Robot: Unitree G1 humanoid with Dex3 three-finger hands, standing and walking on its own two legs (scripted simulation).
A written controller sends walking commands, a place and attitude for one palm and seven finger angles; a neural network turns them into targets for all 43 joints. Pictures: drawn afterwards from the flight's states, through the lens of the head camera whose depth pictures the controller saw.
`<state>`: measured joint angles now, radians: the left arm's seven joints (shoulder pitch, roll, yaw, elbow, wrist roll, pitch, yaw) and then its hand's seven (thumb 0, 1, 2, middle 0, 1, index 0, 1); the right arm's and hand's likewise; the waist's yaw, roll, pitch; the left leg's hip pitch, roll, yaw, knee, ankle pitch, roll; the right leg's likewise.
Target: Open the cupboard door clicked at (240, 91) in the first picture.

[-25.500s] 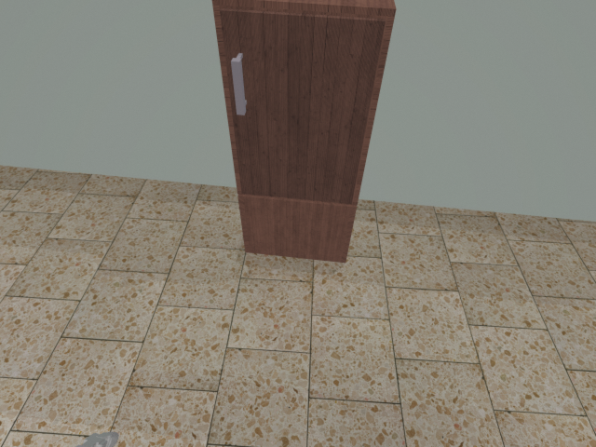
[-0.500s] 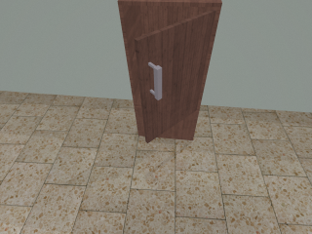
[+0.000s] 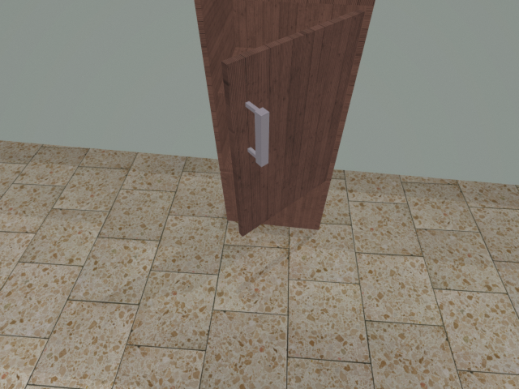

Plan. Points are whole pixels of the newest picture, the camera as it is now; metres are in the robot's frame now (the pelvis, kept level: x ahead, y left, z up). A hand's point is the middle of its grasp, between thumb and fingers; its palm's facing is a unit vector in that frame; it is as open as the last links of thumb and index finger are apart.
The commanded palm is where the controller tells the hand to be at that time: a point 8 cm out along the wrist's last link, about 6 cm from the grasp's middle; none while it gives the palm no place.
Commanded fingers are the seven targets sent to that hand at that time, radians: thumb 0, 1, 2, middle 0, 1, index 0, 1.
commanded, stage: look to check the result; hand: left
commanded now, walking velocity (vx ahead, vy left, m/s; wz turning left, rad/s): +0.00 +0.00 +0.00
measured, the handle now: (256, 134) +0.63 +0.05 +0.02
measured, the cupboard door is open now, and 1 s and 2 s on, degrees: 46 46 46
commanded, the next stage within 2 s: walk to a spot facing it in 0.32 s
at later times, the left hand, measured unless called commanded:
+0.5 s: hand out of the picture +0.08 +0.22 -0.16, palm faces -0.01 -0.95 -0.31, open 7.4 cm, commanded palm none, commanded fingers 0.00 0.90 0.90 -0.20 -0.30 -0.20 -0.30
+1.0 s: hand out of the picture +0.10 +0.16 -0.18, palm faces -0.17 -0.94 -0.30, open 7.4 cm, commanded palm none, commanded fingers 0.00 0.90 0.90 -0.20 -0.30 -0.20 -0.30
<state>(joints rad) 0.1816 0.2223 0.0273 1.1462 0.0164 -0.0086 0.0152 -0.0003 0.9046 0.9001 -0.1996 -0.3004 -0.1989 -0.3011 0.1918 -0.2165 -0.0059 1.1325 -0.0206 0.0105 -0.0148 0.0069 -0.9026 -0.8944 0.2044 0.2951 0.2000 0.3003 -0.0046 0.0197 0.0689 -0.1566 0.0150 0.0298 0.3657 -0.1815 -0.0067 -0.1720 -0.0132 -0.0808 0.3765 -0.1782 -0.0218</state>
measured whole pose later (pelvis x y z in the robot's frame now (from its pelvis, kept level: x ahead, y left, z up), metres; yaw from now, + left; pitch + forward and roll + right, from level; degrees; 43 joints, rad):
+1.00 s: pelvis +0.00 -0.04 -0.02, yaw -14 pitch +0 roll +2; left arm 0.19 0.20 0.08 0.96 0.03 0.04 0.00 0.00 0.91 0.90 -0.20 -0.30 -0.20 -0.30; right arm 0.18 -0.23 -0.06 1.01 -0.02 0.07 -0.03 0.01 -0.90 -0.89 0.21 0.30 0.20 0.30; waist 0.02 0.04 0.13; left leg -0.39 0.07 0.06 1.00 -0.49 -0.04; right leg -0.33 0.05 0.00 0.66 -0.33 -0.08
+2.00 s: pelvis +0.03 -0.03 -0.01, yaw -51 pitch +1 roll +1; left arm 0.17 0.24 0.06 0.90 0.03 0.05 0.00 0.00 0.90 0.90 -0.20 -0.30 -0.20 -0.30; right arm 0.18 -0.24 -0.06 0.90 -0.01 0.05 -0.02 0.01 -0.90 -0.89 0.20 0.29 0.20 0.30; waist -0.01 -0.04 0.11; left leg -0.45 0.06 0.05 0.90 -0.43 -0.08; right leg -0.28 0.02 0.11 0.54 -0.27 -0.01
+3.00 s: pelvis +0.16 -0.36 -0.03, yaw -82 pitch +0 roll -1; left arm 0.41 0.20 0.07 1.07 0.01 -0.04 -0.01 0.00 0.91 0.90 -0.20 -0.30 -0.20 -0.30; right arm 0.04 -0.18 -0.03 0.88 -0.04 -0.07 0.01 0.01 -0.90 -0.89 0.20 0.30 0.20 0.30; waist 0.05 -0.03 0.05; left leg -0.44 0.07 0.09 0.62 -0.16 0.02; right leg -0.13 0.06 0.04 0.75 -0.49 -0.04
